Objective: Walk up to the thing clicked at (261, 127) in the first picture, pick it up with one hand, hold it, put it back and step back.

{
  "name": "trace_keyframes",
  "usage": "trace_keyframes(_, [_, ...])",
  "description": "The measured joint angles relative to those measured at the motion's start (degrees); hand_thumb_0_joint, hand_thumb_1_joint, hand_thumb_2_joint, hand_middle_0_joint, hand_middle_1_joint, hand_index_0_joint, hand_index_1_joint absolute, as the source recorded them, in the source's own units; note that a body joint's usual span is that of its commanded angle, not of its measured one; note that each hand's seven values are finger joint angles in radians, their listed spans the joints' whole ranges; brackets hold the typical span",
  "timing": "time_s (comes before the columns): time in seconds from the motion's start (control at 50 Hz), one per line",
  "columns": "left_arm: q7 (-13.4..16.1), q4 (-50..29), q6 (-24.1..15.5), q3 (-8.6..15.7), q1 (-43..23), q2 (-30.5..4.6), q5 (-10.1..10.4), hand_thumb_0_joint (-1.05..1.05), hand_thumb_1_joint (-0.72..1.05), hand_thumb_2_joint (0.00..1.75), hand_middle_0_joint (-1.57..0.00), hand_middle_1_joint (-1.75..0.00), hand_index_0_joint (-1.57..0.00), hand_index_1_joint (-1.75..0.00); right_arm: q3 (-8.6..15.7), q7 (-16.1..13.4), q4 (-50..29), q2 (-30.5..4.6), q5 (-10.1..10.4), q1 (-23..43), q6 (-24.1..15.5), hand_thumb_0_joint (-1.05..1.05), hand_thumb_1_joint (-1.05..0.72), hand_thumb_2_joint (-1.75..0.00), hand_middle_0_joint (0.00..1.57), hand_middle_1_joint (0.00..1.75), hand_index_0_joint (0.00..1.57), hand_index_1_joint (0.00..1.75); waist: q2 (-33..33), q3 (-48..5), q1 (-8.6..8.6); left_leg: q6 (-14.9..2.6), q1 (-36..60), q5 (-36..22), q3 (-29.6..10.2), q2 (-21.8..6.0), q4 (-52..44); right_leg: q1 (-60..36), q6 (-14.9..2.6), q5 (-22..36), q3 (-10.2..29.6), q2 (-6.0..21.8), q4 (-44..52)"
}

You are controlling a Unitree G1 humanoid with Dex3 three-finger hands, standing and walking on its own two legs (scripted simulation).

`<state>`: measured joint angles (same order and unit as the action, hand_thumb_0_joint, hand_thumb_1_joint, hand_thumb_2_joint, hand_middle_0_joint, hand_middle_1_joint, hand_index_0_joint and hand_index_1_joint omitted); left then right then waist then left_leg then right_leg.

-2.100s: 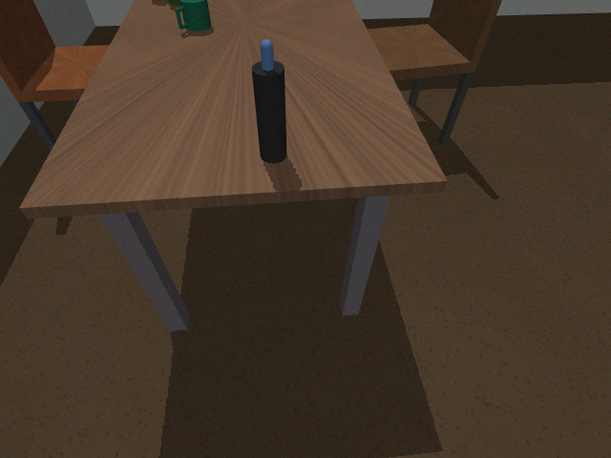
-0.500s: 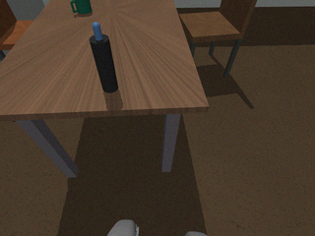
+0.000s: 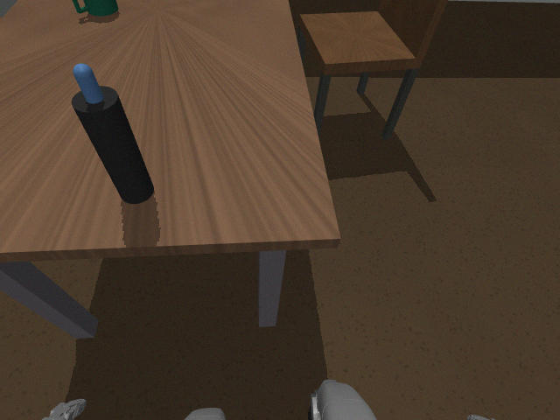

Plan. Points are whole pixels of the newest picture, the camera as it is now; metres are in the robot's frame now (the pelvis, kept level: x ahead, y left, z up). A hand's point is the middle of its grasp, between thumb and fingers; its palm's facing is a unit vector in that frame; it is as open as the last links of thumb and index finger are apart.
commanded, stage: walk up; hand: left
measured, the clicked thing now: (114, 140) +0.47 +0.25 +0.12
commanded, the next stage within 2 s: stand in 1.92 s
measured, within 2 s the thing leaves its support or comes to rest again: neither
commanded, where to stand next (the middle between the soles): +0.06 +0.03 m, yaw +2 degrees
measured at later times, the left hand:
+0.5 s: hand out of the picture +0.06 +0.30 -0.15, palm faces +0.10 -0.89 -0.45, open 7.4 cm
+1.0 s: hand out of the picture +0.05 +0.28 -0.14, palm faces +0.04 -0.92 -0.38, open 7.4 cm
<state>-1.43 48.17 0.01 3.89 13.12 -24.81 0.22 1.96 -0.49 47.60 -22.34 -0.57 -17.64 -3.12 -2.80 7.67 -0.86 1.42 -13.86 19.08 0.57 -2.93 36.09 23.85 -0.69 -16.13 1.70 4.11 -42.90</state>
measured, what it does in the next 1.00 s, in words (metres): steps on the spot: right foot, then left foot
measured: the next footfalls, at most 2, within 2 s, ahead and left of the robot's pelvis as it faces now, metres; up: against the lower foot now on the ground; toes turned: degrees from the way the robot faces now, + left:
right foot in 0.02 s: +0.12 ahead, -0.16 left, +0.00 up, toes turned -1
left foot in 0.46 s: +0.03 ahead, +0.12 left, +0.00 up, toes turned +4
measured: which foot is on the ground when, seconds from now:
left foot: down 0.00-0.06, up 0.08-0.44, down 0.46-1.00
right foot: up 0.00-0.00, down 0.02-0.48, up 0.50-0.74, down 0.76-1.00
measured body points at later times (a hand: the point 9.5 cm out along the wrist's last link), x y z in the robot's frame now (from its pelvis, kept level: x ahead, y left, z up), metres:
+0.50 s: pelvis -0.01 -0.01 -0.02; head +0.03 +0.00 +0.43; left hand +0.06 +0.34 -0.12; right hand +0.09 -0.33 -0.13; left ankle -0.01 +0.11 -0.73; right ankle +0.08 -0.15 -0.72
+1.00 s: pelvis -0.01 +0.01 +0.01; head -0.01 +0.01 +0.46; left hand +0.04 +0.33 -0.11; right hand +0.11 -0.27 -0.12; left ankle -0.01 +0.12 -0.72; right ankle +0.00 -0.12 -0.72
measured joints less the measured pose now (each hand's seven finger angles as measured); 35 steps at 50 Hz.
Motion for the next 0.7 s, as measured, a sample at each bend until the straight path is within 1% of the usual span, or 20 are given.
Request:
trace_keyframes(0.02, [0.21,0.25,-0.41,-0.12,-0.32,0.03,0.01,0.00,0.90,0.90,-0.20,-0.30,-0.20,-0.30,0.00,0.13,-0.13,-0.35,0.28,0.39,0.67,0.01,-0.90,-0.90,0.21,0.30,0.20,0.30,0.63,0.06,-0.17,0.30,-0.78,1.32,-0.37,-0.36,2.10,-1.58,-0.03,2.99,-0.52,-0.36,3.54])
trace_keyframes(0.04, [0.51,0.73,-0.88,-0.15,-0.79,0.38,-0.09,0.00,0.90,0.90,-0.20,-0.30,-0.20,-0.30,0.09,0.19,-0.05,-0.82,0.63,1.01,1.38,0.01,-0.90,-0.90,0.21,0.30,0.20,0.30,1.84,0.23,-0.16,0.28,-1.81,2.84,-0.88,-1.16,4.83,-2.54,1.21,2.60,-0.93,-1.17,4.89])
trace_keyframes(0.06, [0.81,1.20,-1.23,-0.24,-1.45,1.11,-0.32,0.00,0.90,0.90,-0.20,-0.30,-0.20,-0.30,0.31,0.13,0.30,-1.26,0.97,2.08,2.25,0.01,-0.90,-0.90,0.21,0.30,0.20,0.30,3.58,0.71,-0.30,-0.80,-3.21,3.60,-2.07,-2.04,8.02,-2.35,1.68,1.66,-1.72,-2.15,3.83])
trace_keyframes(0.1, [1.11,1.45,-1.49,-1.10,-2.53,2.32,-0.62,0.00,0.90,0.90,-0.20,-0.30,-0.20,-0.30,0.56,-0.29,0.68,-1.46,1.21,3.81,3.99,0.01,-0.91,-0.90,0.21,0.30,0.20,0.30,4.99,1.26,-0.45,-2.05,-6.23,9.25,-4.82,-0.19,15.20,-1.68,1.50,0.37,-2.37,-2.10,1.78])
trace_keyframes(0.14, [1.26,1.40,-1.48,-1.91,-3.33,3.52,-0.76,0.00,0.90,0.90,-0.20,-0.30,-0.20,-0.30,0.64,-0.35,1.08,-1.64,1.20,4.97,4.99,0.01,-0.91,-0.90,0.21,0.29,0.20,0.30,5.43,1.39,0.04,-2.44,-8.42,12.70,-5.21,2.00,21.07,-1.58,1.06,0.25,-2.07,-1.32,1.63])
trace_keyframes(0.18, [1.45,1.22,-1.44,-2.43,-3.91,4.61,-0.90,0.00,0.90,0.90,-0.21,-0.30,-0.20,-0.30,0.90,-0.15,1.44,-2.02,1.26,5.63,5.36,0.01,-0.91,-0.90,0.21,0.29,0.20,0.30,6.30,1.19,0.32,-2.49,-10.16,12.31,-5.90,3.29,24.90,-1.67,0.88,0.68,-2.28,-0.87,2.48])
trace_keyframes(0.24, [1.79,0.90,-1.50,-2.52,-4.40,5.12,-1.23,0.00,0.90,0.90,-0.21,-0.30,-0.20,-0.30,1.20,0.30,1.94,-2.26,0.86,5.77,5.89,0.01,-0.91,-0.90,0.21,0.29,0.20,0.30,6.99,0.69,0.88,-1.98,-11.27,10.04,-6.74,4.14,27.26,-1.55,0.70,1.06,-2.80,-0.50,3.22])
trace_keyframes(0.28, [2.07,0.71,-1.56,-2.25,-4.45,4.90,-1.45,0.00,0.90,0.90,-0.21,-0.30,-0.21,-0.30,1.31,0.63,2.59,-2.27,0.56,5.56,6.22,0.01,-0.91,-0.90,0.21,0.29,0.20,0.30,7.08,0.28,1.14,-1.50,-10.93,9.32,-6.85,4.05,26.24,-1.52,0.59,1.11,-3.38,-0.31,3.43])
trace_keyframes(0.34, [2.34,0.50,-1.61,-1.65,-4.35,3.93,-1.70,0.00,0.90,0.90,-0.21,-0.30,-0.21,-0.30,1.40,1.07,3.70,-2.12,0.05,5.11,6.57,0.01,-0.91,-0.90,0.21,0.29,0.20,0.30,6.51,-0.22,1.38,-1.03,-9.41,9.72,-5.86,3.41,21.36,-1.46,0.64,0.87,-4.48,0.29,3.14])
trace_keyframes(0.4, [2.39,0.57,-1.31,-1.10,-4.21,2.34,-1.75,0.00,0.90,0.90,-0.21,-0.30,-0.21,-0.30,1.60,1.57,4.47,-1.98,-0.49,4.97,6.57,0.01,-0.91,-0.90,0.21,0.29,0.20,0.30,5.14,-0.47,1.47,-1.24,-7.52,10.15,-3.42,2.71,15.42,-0.80,1.00,0.29,-5.34,1.32,1.78])
trace_keyframes(0.44, [2.40,1.02,-0.75,-0.86,-4.23,1.18,-1.60,0.00,0.90,0.90,-0.21,-0.30,-0.21,-0.30,1.90,2.01,4.56,-2.07,-0.75,4.92,6.24,0.01,-0.91,-0.90,0.21,0.29,0.20,0.30,4.08,-0.59,1.44,-1.78,-5.37,7.54,-1.79,2.69,10.01,0.10,1.59,-0.27,-5.55,2.11,0.21])
trace_keyframes(0.46, [2.47,1.40,-0.40,-0.79,-4.31,0.52,-1.45,0.00,0.90,0.90,-0.21,-0.30,-0.21,-0.30,2.13,2.16,4.63,-2.01,-0.94,4.97,5.92,0.01,-0.91,-0.90,0.21,0.29,0.20,0.30,3.18,-0.52,1.37,-1.87,-4.47,4.69,-1.23,3.18,7.70,0.72,1.98,-0.73,-5.34,2.76,-1.01])
trace_keyframes(0.48, [2.66,1.98,0.03,-0.61,-4.39,-0.25,-1.26,0.00,0.90,0.90,-0.21,-0.30,-0.20,-0.30,2.31,2.21,4.84,-1.47,-1.22,5.31,5.64,0.01,-0.91,-0.90,0.21,0.29,0.20,0.30,1.22,0.01,1.66,-1.95,-3.88,3.75,-0.15,4.33,7.29,1.18,1.83,-1.25,-4.12,3.84,-2.37])
trace_keyframes(0.5, [2.93,2.70,0.53,-0.49,-4.13,-0.61,-0.95,0.00,0.90,0.90,-0.21,-0.30,-0.20,-0.30,2.31,2.31,4.71,-1.10,-1.66,5.28,5.47,0.01,-0.91,-0.90,0.21,0.29,0.20,0.30,-0.03,-0.02,1.92,-2.14,-3.60,3.76,0.71,4.92,7.29,1.76,1.04,-3.59,-2.60,3.81,-3.90])
trace_keyframes(0.54, [3.53,4.52,1.36,-0.57,-3.19,-0.34,-0.60,0.00,0.90,0.90,-0.21,-0.30,-0.20,-0.30,2.08,2.54,4.25,-0.95,-1.79,4.79,5.23,0.01,-0.91,-0.90,0.21,0.29,0.20,0.30,0.50,-1.23,0.98,-2.72,-3.96,4.11,0.11,4.18,7.59,2.76,-0.19,-11.63,-0.41,0.39,-8.96])
trace_keyframes(0.56, [3.62,5.34,1.56,-0.69,-2.81,-0.22,-0.45,0.00,0.90,0.90,-0.21,-0.30,-0.20,-0.30,2.02,2.51,4.13,-0.78,-1.74,4.58,5.21,0.01,-0.91,-0.90,0.21,0.29,0.20,0.30,0.97,-1.67,0.33,-3.01,-3.90,3.88,-0.58,3.74,7.14,2.86,-0.59,-13.63,0.02,-1.24,-11.60])
trace_keyframes(0.58, [3.60,5.90,1.53,-0.76,-2.41,-0.24,-0.18,0.00,0.90,0.90,-0.21,-0.30,-0.20,-0.30,1.88,2.37,4.01,-0.48,-1.74,4.46,5.27,0.01,-0.91,-0.90,0.21,0.29,0.20,0.30,1.01,-1.99,0.04,-3.13,-3.65,3.36,-0.88,3.52,6.21,2.89,-0.82,-14.27,0.43,-2.39,-13.74])
trace_keyframes(0.62, [3.51,6.36,1.09,-0.78,-1.52,-0.33,0.28,0.00,0.90,0.90,-0.21,-0.30,-0.20,-0.30,1.54,1.94,3.78,0.14,-1.66,4.63,5.18,0.01,-0.91,-0.90,0.21,0.29,0.20,0.30,0.48,-2.32,0.24,-3.10,-3.18,2.14,-0.53,3.45,4.11,2.56,-1.07,-13.59,1.07,-3.64,-15.52])
trace_keyframes(0.66, [3.26,6.77,0.68,-0.93,-0.97,-0.02,0.33,0.00,0.90,0.90,-0.21,-0.30,-0.20,-0.30,1.38,1.73,3.58,0.33,-1.52,5.12,4.82,0.01,-0.91,-0.90,0.21,0.30,0.20,0.30,0.52,-2.16,0.48,-3.16,-3.04,1.41,-0.21,3.42,2.92,0.64,-0.74,-12.77,0.23,-3.82,-12.65])
trace_keyframes(0.7, [3.04,7.16,0.28,-1.31,-0.61,0.55,0.10,0.00,0.90,0.90,-0.21,-0.30,-0.20,-0.30,1.21,1.65,3.22,0.16,-1.47,5.78,4.59,0.01,-0.91,-0.90,0.21,0.30,0.20,0.30,1.07,-1.74,0.69,-3.27,-3.12,1.26,0.18,3.31,2.72,-2.35,-0.16,-12.78,-1.14,-3.65,-6.92])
